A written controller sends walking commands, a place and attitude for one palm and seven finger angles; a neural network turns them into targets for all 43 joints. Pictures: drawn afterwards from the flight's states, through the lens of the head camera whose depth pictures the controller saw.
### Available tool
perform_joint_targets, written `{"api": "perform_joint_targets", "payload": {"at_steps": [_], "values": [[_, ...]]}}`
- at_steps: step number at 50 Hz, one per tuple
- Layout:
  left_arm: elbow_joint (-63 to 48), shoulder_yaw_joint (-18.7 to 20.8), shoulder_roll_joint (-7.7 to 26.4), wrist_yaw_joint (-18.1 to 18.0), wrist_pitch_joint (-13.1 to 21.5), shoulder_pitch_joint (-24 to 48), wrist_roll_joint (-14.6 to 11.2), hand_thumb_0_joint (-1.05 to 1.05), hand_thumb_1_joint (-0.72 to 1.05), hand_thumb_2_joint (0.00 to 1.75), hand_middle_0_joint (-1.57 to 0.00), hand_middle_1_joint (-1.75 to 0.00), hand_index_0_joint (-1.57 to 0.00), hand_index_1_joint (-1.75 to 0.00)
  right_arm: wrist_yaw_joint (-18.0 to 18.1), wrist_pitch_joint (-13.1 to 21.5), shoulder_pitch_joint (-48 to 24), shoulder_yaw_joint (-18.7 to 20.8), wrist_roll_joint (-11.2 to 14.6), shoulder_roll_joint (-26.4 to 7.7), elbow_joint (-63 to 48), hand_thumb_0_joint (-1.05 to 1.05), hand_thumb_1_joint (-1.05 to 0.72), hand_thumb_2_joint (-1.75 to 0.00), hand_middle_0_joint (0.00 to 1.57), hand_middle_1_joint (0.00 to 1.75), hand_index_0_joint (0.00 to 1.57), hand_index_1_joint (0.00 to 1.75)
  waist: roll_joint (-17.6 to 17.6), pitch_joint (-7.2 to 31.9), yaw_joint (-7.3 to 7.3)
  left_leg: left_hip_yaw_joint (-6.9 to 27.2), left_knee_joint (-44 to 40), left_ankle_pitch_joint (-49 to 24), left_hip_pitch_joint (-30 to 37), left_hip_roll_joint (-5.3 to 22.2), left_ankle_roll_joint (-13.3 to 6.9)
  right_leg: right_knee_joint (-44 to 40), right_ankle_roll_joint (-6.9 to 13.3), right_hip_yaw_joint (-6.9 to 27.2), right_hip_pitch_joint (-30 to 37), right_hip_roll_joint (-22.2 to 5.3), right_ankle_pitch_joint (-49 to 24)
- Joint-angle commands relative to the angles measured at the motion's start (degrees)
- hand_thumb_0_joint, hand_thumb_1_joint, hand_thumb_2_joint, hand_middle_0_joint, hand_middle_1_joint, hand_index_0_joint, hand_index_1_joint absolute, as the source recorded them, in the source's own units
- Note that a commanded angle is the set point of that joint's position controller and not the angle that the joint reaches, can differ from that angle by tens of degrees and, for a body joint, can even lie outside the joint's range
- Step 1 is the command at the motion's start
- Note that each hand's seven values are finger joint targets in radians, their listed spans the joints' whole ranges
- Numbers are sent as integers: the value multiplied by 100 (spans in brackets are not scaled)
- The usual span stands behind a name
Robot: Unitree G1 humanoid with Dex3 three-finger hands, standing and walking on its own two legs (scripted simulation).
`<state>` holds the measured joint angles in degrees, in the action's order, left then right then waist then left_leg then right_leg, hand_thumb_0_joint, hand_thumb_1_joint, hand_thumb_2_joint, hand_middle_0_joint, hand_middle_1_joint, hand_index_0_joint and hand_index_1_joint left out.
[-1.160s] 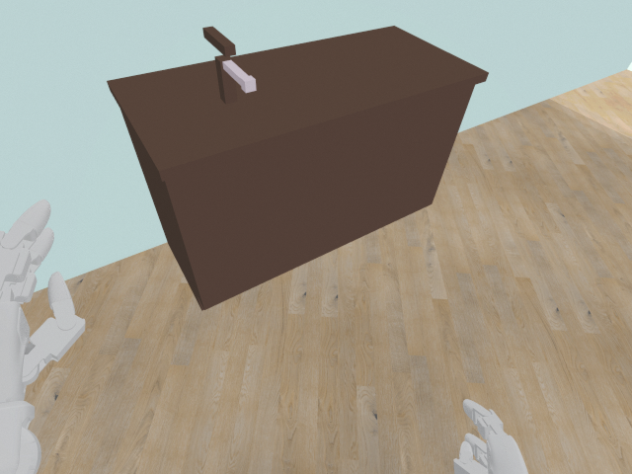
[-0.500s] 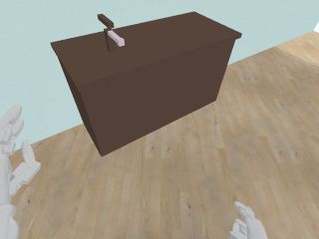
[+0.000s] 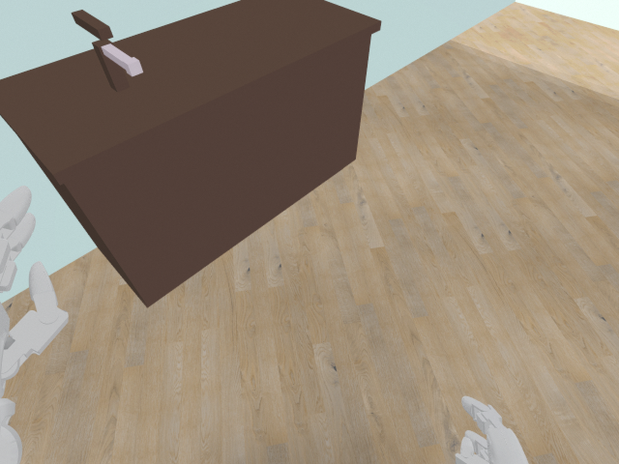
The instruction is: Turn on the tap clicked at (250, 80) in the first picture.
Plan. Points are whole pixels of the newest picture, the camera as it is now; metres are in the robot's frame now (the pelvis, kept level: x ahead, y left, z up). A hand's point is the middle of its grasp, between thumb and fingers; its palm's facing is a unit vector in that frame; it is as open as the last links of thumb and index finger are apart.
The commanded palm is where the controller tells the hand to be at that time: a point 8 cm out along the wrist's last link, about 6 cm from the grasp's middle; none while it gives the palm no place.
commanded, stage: walk to a spot facing it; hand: left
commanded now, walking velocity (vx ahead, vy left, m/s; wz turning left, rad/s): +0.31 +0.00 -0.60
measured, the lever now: (133, 66) +0.86 +0.48 +0.06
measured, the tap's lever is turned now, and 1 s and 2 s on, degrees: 0 0 0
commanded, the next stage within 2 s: turn to face it in 1.30 s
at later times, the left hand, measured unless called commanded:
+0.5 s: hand (298, 217) +0.35 +0.05 +0.16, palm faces +0.02 -0.87 -0.49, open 7.4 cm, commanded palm +0.30 +0.13 +0.19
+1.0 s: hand (324, 133) +0.47 +0.03 +0.19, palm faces +0.15 -0.90 -0.40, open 7.4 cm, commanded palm +0.44 +0.09 +0.19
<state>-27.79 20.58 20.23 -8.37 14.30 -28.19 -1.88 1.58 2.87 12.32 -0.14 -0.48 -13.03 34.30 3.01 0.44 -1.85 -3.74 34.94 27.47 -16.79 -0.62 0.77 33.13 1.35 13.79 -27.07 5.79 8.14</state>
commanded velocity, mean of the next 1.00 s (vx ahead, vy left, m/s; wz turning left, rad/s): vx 0.36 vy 0.00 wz -0.08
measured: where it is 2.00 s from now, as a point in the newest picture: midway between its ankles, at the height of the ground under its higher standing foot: (412, 406)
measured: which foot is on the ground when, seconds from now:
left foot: up 0.00-0.00, down 0.02-0.34, up 0.36-0.70, down 0.72-1.00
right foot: down 0.00-0.02, up 0.04-0.32, down 0.34-0.74, up 0.76-1.00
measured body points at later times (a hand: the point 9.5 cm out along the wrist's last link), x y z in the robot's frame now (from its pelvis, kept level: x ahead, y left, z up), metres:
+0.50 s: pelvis +0.06 -0.08 -0.02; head +0.11 -0.10 +0.43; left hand +0.34 +0.09 +0.19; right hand +0.12 -0.37 -0.12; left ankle +0.07 +0.06 -0.64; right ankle +0.10 -0.18 -0.73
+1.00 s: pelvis +0.20 -0.13 +0.01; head +0.21 -0.14 +0.46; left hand +0.45 +0.07 +0.21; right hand +0.31 -0.36 -0.09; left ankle +0.23 +0.00 -0.73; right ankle +0.21 -0.25 -0.70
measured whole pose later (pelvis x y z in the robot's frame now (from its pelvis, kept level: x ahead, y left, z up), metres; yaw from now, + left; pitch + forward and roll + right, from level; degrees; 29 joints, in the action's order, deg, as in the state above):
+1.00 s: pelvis +0.20 -0.13 +0.01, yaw -17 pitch -1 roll +0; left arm -31.1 18.2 19.8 -9.3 10.7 -27.0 -0.6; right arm 2.8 6.8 12.8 -3.2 -0.6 -5.8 34.7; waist -0.7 -1.5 -1.0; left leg -7.2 28.7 16.3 -11.3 5.5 1.5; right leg 44.9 -1.2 -7.6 -23.8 -4.2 21.9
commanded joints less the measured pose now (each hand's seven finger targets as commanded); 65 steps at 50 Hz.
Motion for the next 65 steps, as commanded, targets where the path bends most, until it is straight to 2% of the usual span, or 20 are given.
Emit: {"api": "perform_joint_targets", "payload": {"at_steps": [1, 6, 12, 15, 16, 17, 18, 19, 22, 34, 35, 37, 39, 44, 51, 53, 54, 55, 58, 65], "values": [[-1329, 449, 797, -5, 503, 1150, 38, 0, 90, 90, -20, -30, -20, -30, 149, 443, -365, 285, -8, -614, -853, 0, -90, -90, 20, 30, 20, 30, -1846, 671, 250, 2433, -2167, -283, 2795, 2583, -1016, 2464, -216, -690, -2501, -62, 2104], [-993, 276, 672, 14, 453, 973, 184, 0, 90, 90, -20, -30, -20, -30, 24, 490, -480, 273, 87, -523, -710, 0, -90, -90, 20, 30, 20, 30, -1370, -532, 254, 852, -2165, -406, 588, 2649, -1123, 4237, -320, -1319, -2186, -1140, 1318], [-586, 549, 1031, 56, 391, 1203, 274, 0, 90, 90, -20, -30, -20, -30, 118, 539, -316, 299, -9, -555, -749, 0, -90, -90, 20, 30, 20, 30, -1838, -448, 228, -864, -1585, -2439, 501, 2104, -561, 1459, -309, -2557, -176, -760, 1018], [-596, 648, 1096, 45, 292, 1100, 216, 0, 90, 90, -20, -30, -20, -30, 82, 560, -316, 305, 38, -487, -749, 0, -90, -90, 20, 30, 20, 30, -1377, 381, 54, -1209, 757, -3104, 196, 1752, -389, 142, -148, -2943, 1877, -232, 658], [-772, 726, 1224, 27, 242, 1072, 226, 0, 90, 90, -20, -30, -20, -30, 39, 566, -297, 318, 118, -377, -746, 0, -90, -90, 20, 30, 20, 30, -385, 816, -9, -1250, 2315, -2670, -276, 1399, -283, -207, 125, -2204, 2637, -642, 501], [-728, 825, 1307, 14, 222, 816, 233, 0, 90, 90, -20, -30, -20, -30, 33, 522, -295, 309, 113, -211, -805, 0, -90, -90, 20, 30, 20, 30, 1186, 1171, 55, -882, 3876, -59, -1821, 675, -116, -573, 835, 366, 3515, -1881, -401], [-1132, 1270, 1690, -59, 312, 740, 119, 0, 90, 90, -20, -30, -20, -30, 23, 500, -596, 289, 82, -358, -955, 0, -90, -90, 20, 30, 20, 30, 1477, 1323, 26, -20, 4796, 711, -2548, 535, -45, -1075, 1231, 1974, 3510, -2721, -877], [-1233, 1446, 1759, -97, 401, 498, 103, 0, 90, 90, -20, -30, -20, -30, 9, 468, -763, 215, 6, -349, -913, 0, -90, -90, 20, 30, 20, 30, 447, 957, 61, 422, 4917, 513, -2686, 849, -14, -1186, 1383, 1851, 3051, -2890, -696], [-2141, 1578, 1798, -48, 464, 67, 60, 0, 90, 90, -20, -30, -20, -30, -128, 207, -808, 223, 92, -423, -758, 0, -90, -90, 20, 30, 20, 30, -46, 1194, 175, 588, 4598, -325, -2392, 1086, 98, -1344, 1200, 816, 2393, -2572, 1092], [-722, 765, 891, -230, 152, 151, 8, 0, 90, 90, -20, -30, -20, -30, 329, 261, -256, 309, 52, -439, -726, 0, -90, -90, 20, 30, 20, 30, -123, 385, 298, -562, -585, -997, 552, 517, -124, -1099, 462, -1002, 814, -1707, 2162], [-633, 589, 818, -201, 135, 387, 29, 0, 90, 90, -20, -30, -20, -30, 374, 264, -204, 331, 54, -515, -762, 0, -90, -90, 20, 30, 20, 30, -298, 186, 339, -267, -900, -643, 702, 656, -235, -732, 335, -1097, 620, -1555, 2281], [-812, 316, 636, -158, 159, 908, 66, 0, 90, 90, -20, -30, -20, -30, 399, 291, -314, 334, 104, -658, -851, 0, -90, -90, 20, 30, 20, 30, -1892, -180, 313, 2033, -1916, 203, 1286, 1993, -923, 1131, -92, -1824, -596, -720, 2157], [-750, 328, 962, -125, 202, 1306, 196, 0, 90, 90, -20, -30, -20, -30, 360, 401, -375, 180, -8, -475, -726, 0, -90, -90, 20, 30, 20, 30, -1831, -380, 378, 3084, -2577, 731, 703, 2565, -1327, 2824, -124, -1529, -906, -933, 2169], [-1844, 252, 902, -155, 99, 1121, 204, 0, 90, 90, -20, -30, -20, -30, 268, 625, -343, 262, 12, -499, -661, 0, -90, -90, 20, 30, 20, 30, -1628, -6, 159, 1165, -2079, -830, 763, 1894, -1037, 2054, -218, -1862, -390, -1082, 1522], [-993, 662, 896, -215, -42, 592, 95, 0, 90, 90, -20, -30, -20, -30, 240, 495, -454, 214, 4, -380, -630, 0, -90, -90, 20, 30, 20, 30, -1384, 341, 168, 179, -1109, -1394, 255, 1610, -644, -239, -279, -2655, 1477, -674, 866], [-599, 611, 894, -189, -141, 567, 101, 0, 90, 90, -20, -30, -20, -30, 257, 347, -422, 231, 75, -288, -623, 0, -90, -90, 20, 30, 20, 30, -100, 643, 134, -349, 829, -1112, -578, 1141, -435, -939, 42, -1775, 2580, -1248, 1028], [-431, 731, 1126, -185, -183, 567, 139, 0, 90, 90, -20, -30, -20, -30, 248, 267, -469, 216, 100, -145, -701, 0, -90, -90, 20, 30, 20, 30, 1626, 705, 124, -615, 2578, 66, -2001, 398, -179, -1528, 655, 584, 3256, -2586, 999], [-416, 866, 1260, -192, -205, 590, 57, 0, 90, 90, -20, -30, -20, -30, 241, 263, -703, 226, 104, -308, -751, 0, -90, -90, 20, 30, 20, 30, 1707, 613, 27, 72, 3688, 514, -2663, 303, -92, -1819, 962, 1449, 3309, -3249, 623], [-467, 733, 1035, -76, -43, 307, 25, 0, 90, 90, -20, -30, -20, -30, 181, 142, -739, 197, 108, -312, -593, 0, -90, -90, 20, 30, 20, 30, 473, 187, 143, 495, 4262, -463, -2768, 719, 37, -1656, 797, 140, 2765, -2914, 191], [-1862, 906, 1327, -229, 252, 389, 102, 0, 90, 90, -20, -30, -20, -30, 179, 88, -705, 292, 8, -314, -771, 0, -90, -90, 20, 30, 20, 30, 128, 338, 158, -279, 2188, -1137, -2111, 748, 81, -1325, 537, -1973, 2774, -2617, -2749]]}}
